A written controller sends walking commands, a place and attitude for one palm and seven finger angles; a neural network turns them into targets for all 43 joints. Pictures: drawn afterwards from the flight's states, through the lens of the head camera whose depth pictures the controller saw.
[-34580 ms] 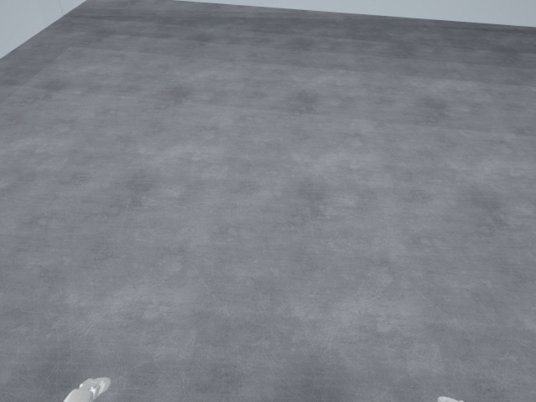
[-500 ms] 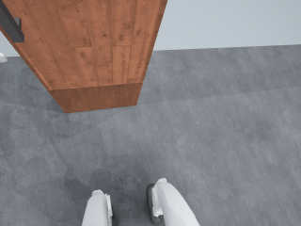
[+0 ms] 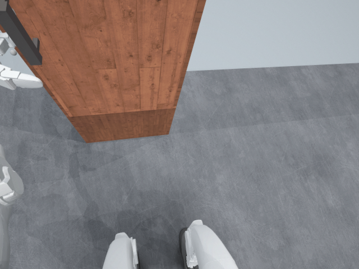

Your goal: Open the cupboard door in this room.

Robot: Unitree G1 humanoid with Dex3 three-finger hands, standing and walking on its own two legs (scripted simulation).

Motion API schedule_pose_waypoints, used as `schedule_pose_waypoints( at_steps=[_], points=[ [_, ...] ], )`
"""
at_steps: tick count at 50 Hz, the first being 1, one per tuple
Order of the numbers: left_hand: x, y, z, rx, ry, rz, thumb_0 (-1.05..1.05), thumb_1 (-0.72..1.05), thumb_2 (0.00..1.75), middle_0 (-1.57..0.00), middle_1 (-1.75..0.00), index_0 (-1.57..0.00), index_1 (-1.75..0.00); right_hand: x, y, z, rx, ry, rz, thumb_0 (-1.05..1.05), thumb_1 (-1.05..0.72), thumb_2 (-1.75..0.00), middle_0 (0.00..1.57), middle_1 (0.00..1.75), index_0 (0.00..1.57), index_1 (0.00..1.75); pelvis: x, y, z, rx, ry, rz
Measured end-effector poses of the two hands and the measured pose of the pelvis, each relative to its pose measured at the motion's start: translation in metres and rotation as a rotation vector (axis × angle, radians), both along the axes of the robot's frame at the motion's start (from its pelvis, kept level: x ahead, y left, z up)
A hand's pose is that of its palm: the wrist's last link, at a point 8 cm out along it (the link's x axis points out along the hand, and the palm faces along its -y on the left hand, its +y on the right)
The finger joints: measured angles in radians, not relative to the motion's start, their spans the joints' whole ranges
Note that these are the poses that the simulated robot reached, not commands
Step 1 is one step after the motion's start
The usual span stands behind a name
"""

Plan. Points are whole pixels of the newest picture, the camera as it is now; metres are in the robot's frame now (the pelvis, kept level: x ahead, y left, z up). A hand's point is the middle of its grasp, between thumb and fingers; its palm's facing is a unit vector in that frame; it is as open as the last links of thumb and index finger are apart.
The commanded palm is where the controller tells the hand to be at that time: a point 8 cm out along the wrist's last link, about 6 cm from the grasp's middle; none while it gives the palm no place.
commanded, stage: slide the fingers in behind the handle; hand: left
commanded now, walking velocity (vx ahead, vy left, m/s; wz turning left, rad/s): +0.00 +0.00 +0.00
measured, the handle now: (21, 29) +0.58 +0.25 +0.08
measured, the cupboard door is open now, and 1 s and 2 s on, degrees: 0 0 6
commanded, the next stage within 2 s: close the thumb around the handle in 0.76 s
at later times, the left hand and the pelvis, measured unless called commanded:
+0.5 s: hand (30, 50) +0.54 +0.23 +0.08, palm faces +0.04 -1.00 +0.01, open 13.9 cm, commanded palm +0.52 +0.26 +0.08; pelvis +0.00 +0.00 +0.00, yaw +1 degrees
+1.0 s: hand (31, 50) +0.54 +0.23 +0.08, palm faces +0.04 -1.00 -0.02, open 13.5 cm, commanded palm +0.52 +0.26 +0.08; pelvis +0.00 +0.00 +0.00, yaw +0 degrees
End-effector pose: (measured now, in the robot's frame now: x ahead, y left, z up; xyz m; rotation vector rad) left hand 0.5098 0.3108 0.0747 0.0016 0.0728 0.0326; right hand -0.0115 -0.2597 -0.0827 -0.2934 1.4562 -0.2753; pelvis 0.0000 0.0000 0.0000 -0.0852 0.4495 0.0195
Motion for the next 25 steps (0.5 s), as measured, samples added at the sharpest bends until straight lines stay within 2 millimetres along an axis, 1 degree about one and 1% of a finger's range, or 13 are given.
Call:
schedule_pose_waypoints(
  at_steps=[14,17,21,25],
  points=[
    [0.002,-0.007,-0.002,0.0,-0.01,0.011,-0.01,-0.5,0.3,-0.3,-1.2,-0.3,-1.22,-0.006,-0.002,-0.002,0.003,0.042,-0.001,0.0,-0.9,-0.89,0.2,0.3,0.21,0.3,0.002,-0.003,-0.001,0.0,0.01,0.011],
    [0.003,-0.013,0.0,0.008,-0.01,0.001,-0.01,-0.5,0.3,-0.3,-1.2,-0.3,-1.22,-0.007,-0.002,-0.001,0.005,0.04,-0.002,0.0,-0.9,-0.89,0.2,0.3,0.21,0.3,0.003,-0.003,0.0,0.0,0.006,0.013],
    [0.004,-0.025,0.002,-0.004,-0.02,-0.017,-0.01,-0.5,0.3,-0.3,-1.2,-0.3,-1.21,-0.006,-0.001,0.0,0.009,0.029,-0.005,0.0,-0.9,-0.89,0.2,0.3,0.21,0.3,0.004,-0.003,0.002,0.001,-0.001,0.012],
    [0.004,-0.028,0.002,-0.013,-0.011,0.005,-0.01,-0.5,0.3,-0.3,-1.2,-0.3,-1.22,-0.005,0.0,0.0,0.014,0.007,-0.011,0.0,-0.9,-0.89,0.2,0.3,0.2,0.3,0.004,-0.003,0.003,0.005,-0.008,0.007]
  ],
)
